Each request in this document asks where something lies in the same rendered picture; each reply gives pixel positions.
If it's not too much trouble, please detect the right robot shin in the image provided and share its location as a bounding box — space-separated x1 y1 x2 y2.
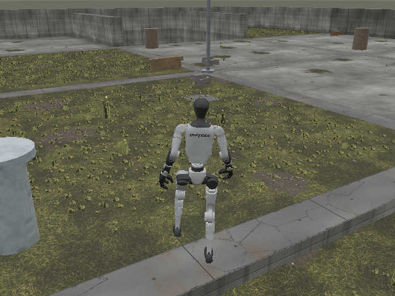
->
206 212 215 255

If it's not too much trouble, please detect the left robot upper arm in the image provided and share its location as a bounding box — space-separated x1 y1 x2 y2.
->
170 124 188 158

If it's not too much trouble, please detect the robot right hand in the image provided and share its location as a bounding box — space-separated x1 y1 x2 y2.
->
219 168 233 179

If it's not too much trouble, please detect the robot left hand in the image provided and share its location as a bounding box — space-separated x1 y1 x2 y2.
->
159 174 173 189

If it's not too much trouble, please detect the robot right forearm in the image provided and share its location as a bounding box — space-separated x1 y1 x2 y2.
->
222 150 233 171

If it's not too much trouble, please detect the robot left forearm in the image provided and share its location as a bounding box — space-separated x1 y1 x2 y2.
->
161 149 175 176

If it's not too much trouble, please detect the robot right thigh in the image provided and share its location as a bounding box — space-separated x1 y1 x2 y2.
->
204 173 218 223

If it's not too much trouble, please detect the right robot upper arm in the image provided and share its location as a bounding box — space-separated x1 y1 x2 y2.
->
213 125 229 159

